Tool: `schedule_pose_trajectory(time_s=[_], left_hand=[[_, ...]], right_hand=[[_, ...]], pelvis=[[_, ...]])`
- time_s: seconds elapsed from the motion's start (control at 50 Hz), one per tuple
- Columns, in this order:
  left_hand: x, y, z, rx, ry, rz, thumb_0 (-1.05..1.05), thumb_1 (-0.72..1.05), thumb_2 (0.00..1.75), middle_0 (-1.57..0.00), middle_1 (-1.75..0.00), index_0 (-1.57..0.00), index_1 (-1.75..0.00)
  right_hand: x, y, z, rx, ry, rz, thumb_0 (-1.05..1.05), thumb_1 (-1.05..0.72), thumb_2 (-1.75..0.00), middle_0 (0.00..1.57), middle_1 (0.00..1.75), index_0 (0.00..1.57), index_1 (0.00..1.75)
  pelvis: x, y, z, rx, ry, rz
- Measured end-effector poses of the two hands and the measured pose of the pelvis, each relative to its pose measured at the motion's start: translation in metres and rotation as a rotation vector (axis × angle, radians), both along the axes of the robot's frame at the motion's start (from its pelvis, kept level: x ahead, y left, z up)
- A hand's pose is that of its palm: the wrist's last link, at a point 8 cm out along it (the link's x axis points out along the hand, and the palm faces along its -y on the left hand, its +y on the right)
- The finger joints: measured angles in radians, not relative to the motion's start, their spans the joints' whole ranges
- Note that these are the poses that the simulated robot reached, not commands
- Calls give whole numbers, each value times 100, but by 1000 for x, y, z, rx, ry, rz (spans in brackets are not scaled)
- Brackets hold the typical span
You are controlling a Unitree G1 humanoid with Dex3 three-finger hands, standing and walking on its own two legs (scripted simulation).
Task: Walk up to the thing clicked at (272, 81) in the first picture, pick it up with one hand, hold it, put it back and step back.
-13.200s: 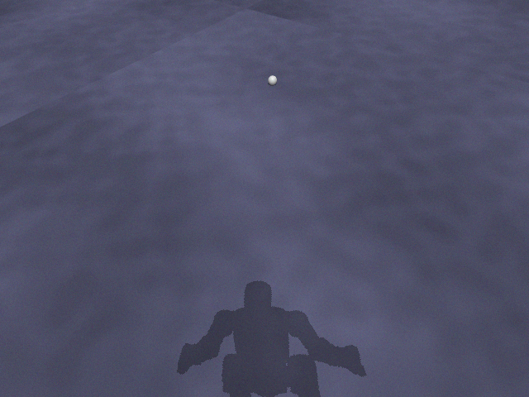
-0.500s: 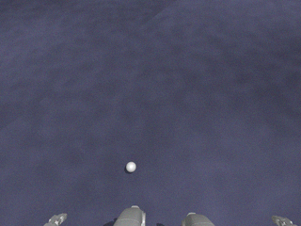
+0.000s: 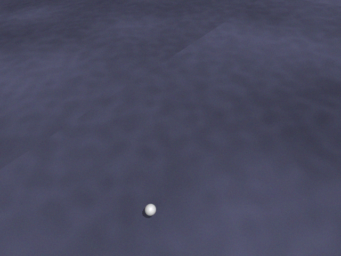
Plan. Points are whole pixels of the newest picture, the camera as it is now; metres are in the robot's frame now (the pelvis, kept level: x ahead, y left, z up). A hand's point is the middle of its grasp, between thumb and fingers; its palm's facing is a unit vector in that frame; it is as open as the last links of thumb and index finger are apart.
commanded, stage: walk up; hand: left
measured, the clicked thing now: (150, 209) +0.50 +0.20 -0.74
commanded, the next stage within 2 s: stand in 0.08 s
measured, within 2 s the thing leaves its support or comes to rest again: neither
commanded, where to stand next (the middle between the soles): +0.11 -0.01 m, yaw -1 degrees
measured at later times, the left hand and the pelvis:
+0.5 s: hand out of the picture +0.12 +0.25 -0.14, palm faces -0.02 -0.94 -0.34, open 7.4 cm; pelvis +0.02 +0.00 +0.01, yaw +1 degrees
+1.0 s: hand out of the picture +0.10 +0.25 -0.14, palm faces -0.01 -0.94 -0.34, open 7.4 cm; pelvis +0.03 +0.00 +0.01, yaw +1 degrees
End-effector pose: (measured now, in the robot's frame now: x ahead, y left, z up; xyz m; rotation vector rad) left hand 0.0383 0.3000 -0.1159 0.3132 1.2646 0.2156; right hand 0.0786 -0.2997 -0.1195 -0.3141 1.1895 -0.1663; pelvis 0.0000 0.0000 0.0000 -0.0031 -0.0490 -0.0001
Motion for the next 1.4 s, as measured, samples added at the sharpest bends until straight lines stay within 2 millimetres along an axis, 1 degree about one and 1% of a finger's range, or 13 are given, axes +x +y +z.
schedule_pose_trajectory(time_s=[0.08, 0.2, 0.34, 0.42, 0.5, 0.6, 0.86, 1.0, 1.4], left_hand=[[8, -1, 2, -6, 1, 0, 1, 90, 90, -21, -30, -21, -30], [33, -2, 3, -13, -23, -12, 1, 90, 90, -21, -30, -21, -30], [59, -6, 7, -18, -60, -30, 1, 90, 90, -21, -30, -21, -30], [70, -7, 9, -16, -74, -37, 1, 90, 90, -21, -30, -21, -30], [75, -7, 11, -13, -80, -36, 1, 90, 90, -21, -30, -21, -30], [75, -7, 12, -8, -73, -30, 1, 90, 90, -21, -30, -21, -30], [63, -7, 9, -7, -36, -13, 1, 90, 90, -21, -30, -21, -30], [59, -8, 9, -11, -33, -9, 1, 90, 90, -21, -30, -21, -30], [53, -4, 9, -5, -25, -14, 1, 90, 90, -21, -30, -21, -30]], right_hand=[[2, -2, 4, -9, 13, -13, 1, -90, -89, 20, 30, 20, 30], [8, 1, 8, -13, 22, -8, 1, -90, -89, 20, 30, 20, 30], [21, 4, 9, -7, 12, -14, 1, -90, -89, 20, 30, 20, 30], [27, 4, 10, -4, 3, -16, 0, -90, -89, 20, 30, 20, 30], [31, 4, 11, -4, 3, -13, 0, -90, -89, 20, 30, 20, 30], [33, 2, 11, -5, 6, -15, 0, -90, -89, 20, 30, 20, 30], [32, 0, 11, -7, 26, -12, 0, -90, -89, 20, 30, 20, 30], [31, 0, 11, -9, 27, -10, 0, -90, -89, 20, 30, 20, 30], [21, 2, 10, -8, 45, -13, 0, -90, -89, 20, 30, 20, 30]], pelvis=[[6, 2, 4, 1, 5, -2], [14, 1, 8, 7, 9, 6], [20, 0, 10, 6, 10, 9], [23, -1, 10, 4, 11, 10], [25, -1, 11, 4, 12, 12], [26, -2, 12, 4, 13, 11], [28, -4, 12, 1, 14, 16], [28, -4, 12, 1, 11, 16], [27, -2, 12, 2, 12, 17]])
